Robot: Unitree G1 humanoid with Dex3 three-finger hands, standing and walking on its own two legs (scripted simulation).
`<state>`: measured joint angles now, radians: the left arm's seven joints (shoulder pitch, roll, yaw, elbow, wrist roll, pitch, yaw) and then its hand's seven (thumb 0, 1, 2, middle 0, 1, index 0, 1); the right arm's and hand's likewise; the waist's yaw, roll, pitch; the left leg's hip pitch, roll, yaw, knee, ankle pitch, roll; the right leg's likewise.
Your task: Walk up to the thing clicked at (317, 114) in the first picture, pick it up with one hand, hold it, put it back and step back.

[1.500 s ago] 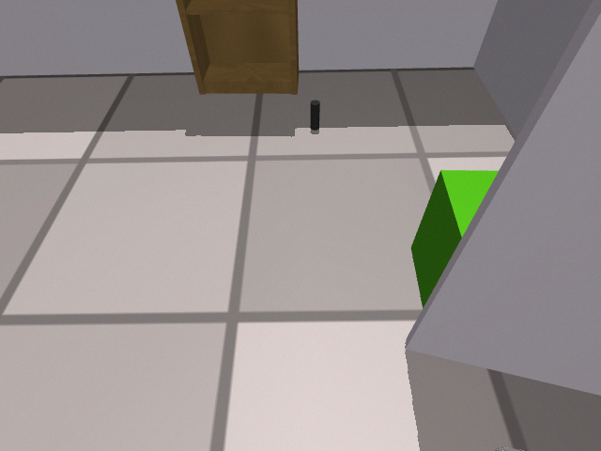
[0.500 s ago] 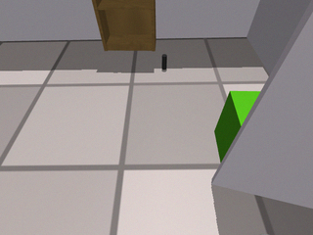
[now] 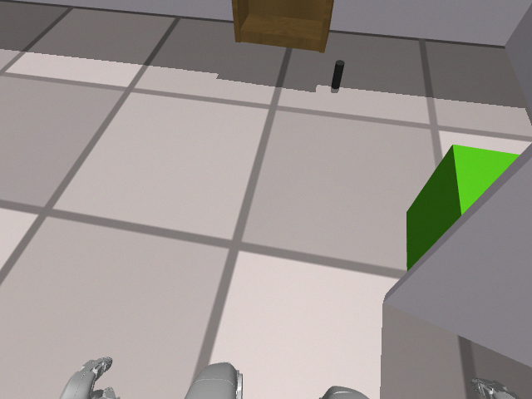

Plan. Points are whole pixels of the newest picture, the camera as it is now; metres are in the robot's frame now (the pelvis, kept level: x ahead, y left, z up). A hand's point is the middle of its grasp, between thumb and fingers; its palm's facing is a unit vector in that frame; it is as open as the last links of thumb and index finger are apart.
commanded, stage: walk up
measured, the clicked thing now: (337, 75) +1.77 -0.40 -0.69
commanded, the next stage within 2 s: stand in 1.44 s
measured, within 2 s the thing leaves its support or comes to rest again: neither
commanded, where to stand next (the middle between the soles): +0.06 +0.01 m, yaw +16 degrees
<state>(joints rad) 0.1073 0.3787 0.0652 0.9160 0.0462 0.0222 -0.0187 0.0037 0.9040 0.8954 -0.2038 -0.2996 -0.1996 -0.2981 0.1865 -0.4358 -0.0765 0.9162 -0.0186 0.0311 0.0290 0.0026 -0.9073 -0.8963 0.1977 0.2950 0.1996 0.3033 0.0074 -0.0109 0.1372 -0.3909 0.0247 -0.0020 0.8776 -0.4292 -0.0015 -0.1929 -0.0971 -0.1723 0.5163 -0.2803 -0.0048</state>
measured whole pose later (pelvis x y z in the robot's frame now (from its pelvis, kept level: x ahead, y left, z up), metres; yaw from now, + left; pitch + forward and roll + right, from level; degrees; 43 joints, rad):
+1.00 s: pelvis +0.00 -0.01 -0.01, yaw +17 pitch -4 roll -1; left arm 0.18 0.36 0.03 0.95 0.01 0.00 -0.01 0.00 0.91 0.90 -0.20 -0.30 -0.20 -0.30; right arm 0.16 -0.37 -0.01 0.95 0.00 -0.01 0.00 0.00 -0.90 -0.90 0.20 0.30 0.20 0.30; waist 0.01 0.00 0.09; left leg -0.25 0.00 -0.05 0.63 -0.31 0.00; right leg -0.21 -0.04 -0.03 0.58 -0.29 0.02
